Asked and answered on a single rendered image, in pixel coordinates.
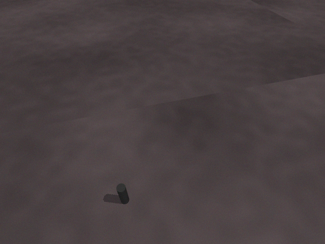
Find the can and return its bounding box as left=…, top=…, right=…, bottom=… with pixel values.
left=116, top=184, right=129, bottom=204

